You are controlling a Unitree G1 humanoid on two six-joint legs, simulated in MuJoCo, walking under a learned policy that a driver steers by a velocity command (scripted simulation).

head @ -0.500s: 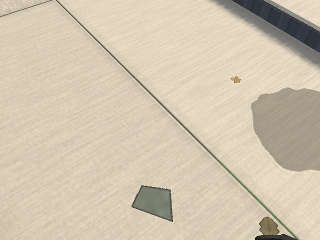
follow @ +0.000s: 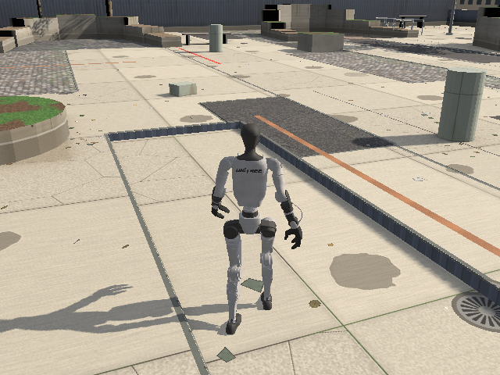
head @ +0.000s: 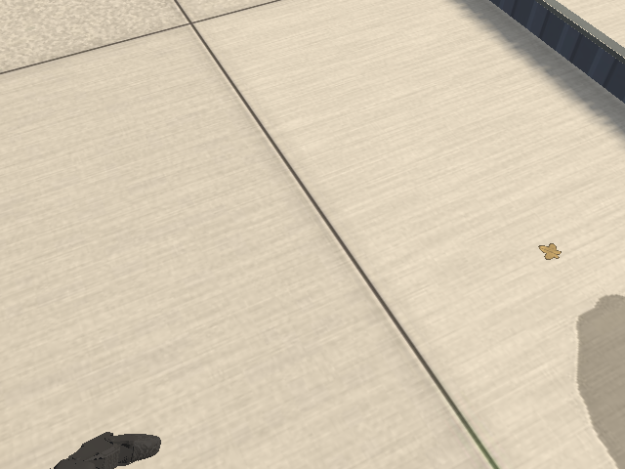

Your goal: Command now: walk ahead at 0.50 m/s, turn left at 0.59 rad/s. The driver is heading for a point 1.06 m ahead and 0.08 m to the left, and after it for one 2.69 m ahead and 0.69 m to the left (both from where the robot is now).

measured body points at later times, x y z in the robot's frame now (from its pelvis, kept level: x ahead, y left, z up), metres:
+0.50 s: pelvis +0.24 +0.02 +0.00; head +0.28 +0.05 +0.45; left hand +0.13 +0.27 -0.14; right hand +0.53 -0.12 -0.08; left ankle +0.34 +0.13 -0.72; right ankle +0.11 -0.12 -0.72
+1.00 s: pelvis +0.49 +0.13 +0.01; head +0.51 +0.15 +0.46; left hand +0.55 +0.40 -0.12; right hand +0.56 -0.12 -0.12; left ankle +0.34 +0.13 -0.72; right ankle +0.69 +0.08 -0.69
